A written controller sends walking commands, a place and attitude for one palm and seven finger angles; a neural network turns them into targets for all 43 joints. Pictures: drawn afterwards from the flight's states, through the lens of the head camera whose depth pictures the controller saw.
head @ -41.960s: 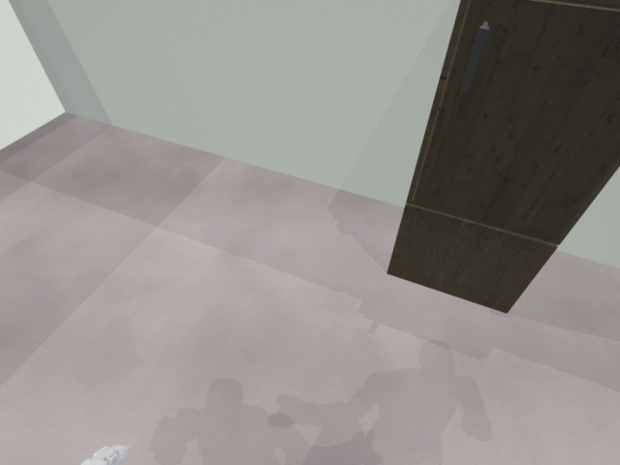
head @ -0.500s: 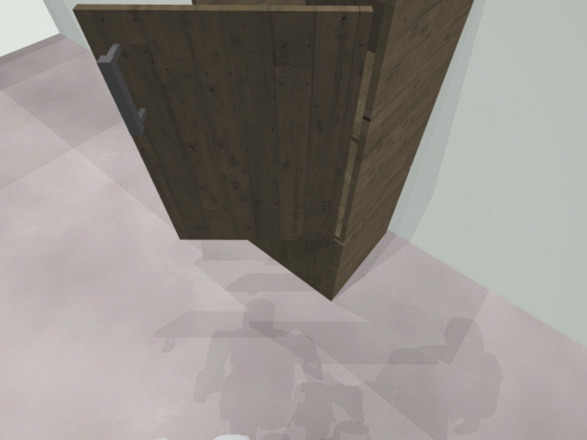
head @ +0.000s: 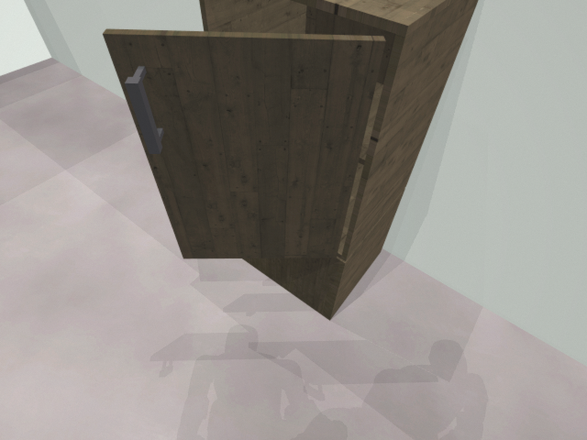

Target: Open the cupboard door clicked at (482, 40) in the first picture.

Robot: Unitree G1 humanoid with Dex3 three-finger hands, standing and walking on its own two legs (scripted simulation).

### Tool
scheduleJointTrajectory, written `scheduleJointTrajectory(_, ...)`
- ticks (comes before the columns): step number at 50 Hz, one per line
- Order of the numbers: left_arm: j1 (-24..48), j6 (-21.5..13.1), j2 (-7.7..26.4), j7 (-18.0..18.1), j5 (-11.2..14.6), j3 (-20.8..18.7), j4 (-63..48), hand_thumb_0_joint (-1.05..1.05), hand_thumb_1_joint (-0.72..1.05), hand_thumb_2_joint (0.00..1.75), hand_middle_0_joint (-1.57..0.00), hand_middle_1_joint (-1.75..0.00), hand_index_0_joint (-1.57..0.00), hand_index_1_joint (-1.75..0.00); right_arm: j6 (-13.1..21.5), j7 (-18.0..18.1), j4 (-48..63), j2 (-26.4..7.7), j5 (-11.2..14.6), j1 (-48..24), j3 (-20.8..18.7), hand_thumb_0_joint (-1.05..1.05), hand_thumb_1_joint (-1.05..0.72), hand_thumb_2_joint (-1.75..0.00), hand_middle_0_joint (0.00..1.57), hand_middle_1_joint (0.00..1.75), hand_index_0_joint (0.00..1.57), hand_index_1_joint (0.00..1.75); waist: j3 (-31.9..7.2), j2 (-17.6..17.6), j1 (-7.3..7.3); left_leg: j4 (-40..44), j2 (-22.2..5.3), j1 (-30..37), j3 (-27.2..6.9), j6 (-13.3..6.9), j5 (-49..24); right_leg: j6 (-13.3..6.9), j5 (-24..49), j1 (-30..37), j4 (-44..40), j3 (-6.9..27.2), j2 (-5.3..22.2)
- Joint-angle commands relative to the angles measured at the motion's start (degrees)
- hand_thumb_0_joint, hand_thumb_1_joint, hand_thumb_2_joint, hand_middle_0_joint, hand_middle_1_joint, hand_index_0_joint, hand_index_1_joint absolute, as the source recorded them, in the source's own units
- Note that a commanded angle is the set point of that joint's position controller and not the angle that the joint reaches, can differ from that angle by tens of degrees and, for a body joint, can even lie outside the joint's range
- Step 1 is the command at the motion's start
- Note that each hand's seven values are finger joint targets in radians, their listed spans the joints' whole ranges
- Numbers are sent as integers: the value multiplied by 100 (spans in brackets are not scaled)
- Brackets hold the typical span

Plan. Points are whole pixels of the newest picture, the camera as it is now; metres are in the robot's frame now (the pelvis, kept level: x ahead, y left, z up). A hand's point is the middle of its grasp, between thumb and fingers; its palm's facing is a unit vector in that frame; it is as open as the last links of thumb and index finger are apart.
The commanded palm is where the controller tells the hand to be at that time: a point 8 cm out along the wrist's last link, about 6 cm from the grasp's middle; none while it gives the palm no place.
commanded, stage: come to a stop and stand still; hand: left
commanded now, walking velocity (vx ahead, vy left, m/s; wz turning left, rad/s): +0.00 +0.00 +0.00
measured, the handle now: (148, 111) +0.57 +0.30 +0.13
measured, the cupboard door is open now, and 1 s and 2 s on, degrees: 39 39 39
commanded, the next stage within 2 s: look again from close up in 0.54 s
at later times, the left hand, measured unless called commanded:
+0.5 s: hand out of the picture +0.02 +0.15 -0.18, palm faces +0.04 -0.98 -0.18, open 7.3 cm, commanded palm none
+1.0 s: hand out of the picture +0.06 +0.20 -0.16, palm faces +0.04 -0.95 -0.30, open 7.4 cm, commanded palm none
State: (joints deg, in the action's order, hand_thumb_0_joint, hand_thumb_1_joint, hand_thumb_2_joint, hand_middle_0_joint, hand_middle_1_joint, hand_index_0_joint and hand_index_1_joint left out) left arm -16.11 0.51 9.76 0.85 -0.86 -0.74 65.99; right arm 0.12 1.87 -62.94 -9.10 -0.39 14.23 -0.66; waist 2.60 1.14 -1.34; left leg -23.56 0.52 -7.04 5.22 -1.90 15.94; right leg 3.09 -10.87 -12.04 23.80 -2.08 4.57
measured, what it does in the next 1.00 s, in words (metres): stands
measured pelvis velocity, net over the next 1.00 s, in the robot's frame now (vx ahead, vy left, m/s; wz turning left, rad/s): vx -0.01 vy -0.03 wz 0.01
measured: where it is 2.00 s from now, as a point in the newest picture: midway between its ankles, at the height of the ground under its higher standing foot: outside the picture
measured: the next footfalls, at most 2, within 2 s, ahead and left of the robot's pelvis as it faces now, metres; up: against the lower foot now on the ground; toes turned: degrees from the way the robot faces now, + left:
right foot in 1.90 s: +0.09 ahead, -0.09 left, +0.00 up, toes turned -2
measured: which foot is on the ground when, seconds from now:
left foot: down 0.00-1.00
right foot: down 0.00-1.00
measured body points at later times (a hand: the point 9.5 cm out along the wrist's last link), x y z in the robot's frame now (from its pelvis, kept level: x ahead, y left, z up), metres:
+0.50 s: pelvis +0.02 -0.02 +0.00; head +0.04 -0.01 +0.45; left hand +0.02 +0.21 -0.16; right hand -0.01 -0.23 -0.16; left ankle -0.03 +0.09 -0.74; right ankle +0.02 -0.15 -0.74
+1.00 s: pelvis -0.01 -0.03 -0.01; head -0.02 -0.04 +0.44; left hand +0.05 +0.25 -0.14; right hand +0.09 -0.31 -0.14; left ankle -0.03 +0.09 -0.74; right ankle +0.02 -0.15 -0.74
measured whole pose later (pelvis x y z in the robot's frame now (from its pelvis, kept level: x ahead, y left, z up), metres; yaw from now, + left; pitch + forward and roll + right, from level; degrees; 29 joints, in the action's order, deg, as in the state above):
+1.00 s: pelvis -0.01 -0.03 -0.01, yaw +1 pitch -3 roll +0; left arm -12.2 -0.8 15.4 0.9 -0.8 -1.2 58.0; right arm 0.4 1.5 -57.4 -16.5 -1.0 9.5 -2.4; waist 0.8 -0.8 -0.1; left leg -30.2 -2.0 -8.3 3.7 0.3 18.8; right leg 0.5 -14.5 -13.1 30.7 -3.5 2.7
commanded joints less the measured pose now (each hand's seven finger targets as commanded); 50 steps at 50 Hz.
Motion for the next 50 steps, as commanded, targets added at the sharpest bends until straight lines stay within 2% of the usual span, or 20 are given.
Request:
scheduleJointTrajectory(1, -190, -99, 467, 77, 9, -64, -169, 0, 90, 90, -20, -30, -20, -30, 123, 39, 50, -584, -12, 429, -83, 0, -90, -90, 20, 30, 20, 30, -131, -169, 97, 524, -717, -138, -531, 112, -1474, -312, 785, 275, -152, 203, 234)
scheduleJointTrajectory(2, -187, -100, 442, 84, 7, -68, -176, 0, 90, 90, -20, -30, -20, -30, 117, 45, 31, -565, -6, 475, -78, 0, -90, -90, 20, 30, 20, 30, -86, -80, 95, 540, -726, -174, -531, 105, -1444, -313, 749, 301, -178, 204, 200)
scheduleJointTrajectory(8, -176, -94, 390, 109, 22, -57, -139, 0, 90, 90, -20, -30, -20, -30, 115, 53, -137, -441, -20, 604, -59, 0, -90, -90, 20, 30, 20, 30, 163, -84, 82, 540, -694, -315, -515, 121, -1328, -334, 769, 294, -184, 202, 225)
scheduleJointTrajectory(11, -199, -106, 363, 115, 34, -61, -126, 0, 90, 90, -20, -30, -20, -30, 115, 61, -184, -386, -28, 693, -52, 0, -90, -90, 20, 30, 20, 30, 92, -137, 87, 524, -685, -293, -489, 124, -1325, -357, 866, 362, -169, 231, 214)
scheduleJointTrajectory(13, -185, -104, 353, 119, 33, -58, -145, 0, 90, 90, -20, -30, -20, -30, 108, 60, -193, -348, -24, 702, -58, 0, -90, -90, 20, 30, 20, 30, 188, -142, 85, 542, -680, -335, -491, 125, -1240, -361, 828, 340, -206, 226, 214)
scheduleJointTrajectory(18, -205, -136, 352, 126, 39, -64, -158, 0, 90, 90, -20, -30, -20, -30, 114, 62, -247, -309, -33, 770, -74, 0, -90, -90, 20, 30, 20, 30, 10, -56, 100, 474, -678, -185, -462, 132, -1385, -384, 1069, 399, -181, 217, 221)
scheduleJointTrajectory(23, -207, -146, 332, 129, 34, -67, -166, 0, 90, 90, -20, -30, -20, -30, 113, 66, -257, -281, -30, 774, -82, 0, -90, -90, 20, 30, 20, 30, 60, -110, 108, 467, -671, -172, -450, 139, -1390, -395, 1114, 369, -210, 221, 223)
scheduleJointTrajectory(25, -215, -156, 342, 130, 37, -70, -170, 0, 90, 90, -20, -30, -20, -30, 112, 69, -259, -292, -32, 792, -86, 0, -90, -90, 20, 30, 20, 30, -35, -82, 122, 440, -683, -110, -430, 150, -1474, -399, 1219, 405, -193, 221, 220)
scheduleJointTrajectory(31, -247, -155, 336, 132, 32, -70, -148, 0, 90, 90, -20, -30, -20, -30, 104, 77, -256, -292, -30, 761, -81, 0, -90, -90, 20, 30, 20, 30, 62, -141, 132, 461, -693, -90, -411, 160, -1477, -403, 1201, 356, -223, 222, 207)
scheduleJointTrajectory(32, 15, -249, 1534, 143, -33, -31, -754, 0, 90, 90, -20, -30, -20, -30, 118, -21, 503, -1317, -58, 174, -148, 0, -90, -90, 20, 30, 20, 30, 750, 22, 239, 567, -513, -583, -662, 148, -1531, -428, 828, -82, 138, 130, -9)
scheduleJointTrajectory(33, -141, -262, 1021, 169, -35, -158, -808, 0, 90, 90, -20, -30, -20, -30, 304, 29, 597, -1250, -109, 246, -281, 0, -90, -90, 20, 30, 20, 30, -60, -561, 124, 71, -734, -533, -661, 44, -1912, -465, 589, 206, 536, 220, 124)
scheduleJointTrajectory(34, -137, -302, 1071, 157, -64, -232, -795, 0, 90, 90, -20, -30, -20, -30, 373, 93, 530, -1154, -97, 264, -348, 0, -90, -90, 20, 30, 20, 30, -711, -774, 168, -209, -706, -190, -686, -15, -2835, -588, 1456, 370, 738, 221, 126)
scheduleJointTrajectory(35, -266, -304, 996, 151, -25, -171, -816, 0, 90, 90, -20, -30, -20, -30, 369, 125, 533, -1119, -64, 348, -308, 0, -90, -90, 20, 30, 20, 30, -1015, -828, 155, -334, -733, 28, -628, -43, -2980, -614, 1575, 470, 684, 192, 142)
scheduleJointTrajectory(36, -333, -299, 974, 148, -27, -189, -871, 0, 90, 90, -20, -30, -20, -30, 350, 131, 597, -1085, -44, 381, -324, 0, -90, -90, 20, 30, 20, 30, -1120, -600, 157, -471, -703, 39, -621, -49, -2906, -629, 1812, 513, 673, 197, 155)
scheduleJointTrajectory(37, -363, -275, 931, 147, -21, -172, -895, 0, 90, 90, -20, -30, -20, -30, 304, 110, 643, -1018, -61, 326, -299, 0, -90, -90, 20, 30, 20, 30, -1067, -174, 153, -598, -669, -68, -561, -65, -2581, -633, 1988, 525, 641, 246, 183)
scheduleJointTrajectory(39, -172, -239, 1069, 141, -29, -236, -974, 0, 90, 90, -20, -30, -20, -30, 220, 89, 741, -1139, -45, 188, -355, 0, -90, -90, 20, 30, 20, 30, -575, 196, 196, -494, -585, -441, -532, -59, -1660, -649, 1867, 362, 556, 318, 270)
scheduleJointTrajectory(40, -85, -240, 1129, 133, -31, -247, -1035, 0, 90, 90, -20, -30, -20, -30, 203, 78, 782, -1207, -46, 101, -367, 0, -90, -90, 20, 30, 20, 30, -379, 185, 205, -428, -592, -514, -534, -61, -1490, -651, 1798, 234, 528, 337, 276)
scheduleJointTrajectory(42, 25, -236, 1134, 123, -18, -224, -1067, 0, 90, 90, -20, -30, -20, -30, 172, 39, 790, -1195, -70, -26, -329, 0, -90, -90, 20, 30, 20, 30, -295, 82, 196, -329, -615, -477, -525, -68, -1435, -627, 1585, 142, 471, 340, 236)
scheduleJointTrajectory(44, 159, -233, 1282, 105, -15, -233, -1103, 0, 90, 90, -20, -30, -20, -30, 154, 10, 825, -1323, -73, -198, -332, 0, -90, -90, 20, 30, 20, 30, -55, 32, 178, -213, -634, -568, -559, -53, -1244, -587, 1296, 32, 354, 359, 233)
scheduleJointTrajectory(50, 540, -226, 1594, 40, -2, -218, -1156, 0, 90, 90, -20, -30, -20, -30, 119, -72, 859, -1579, -90, -536, -278, 0, -90, -90, 20, 30, 20, 30, -4, -31, 173, 93, -626, -547, -595, -14, -503, -529, 234, -41, -153, 521, 270)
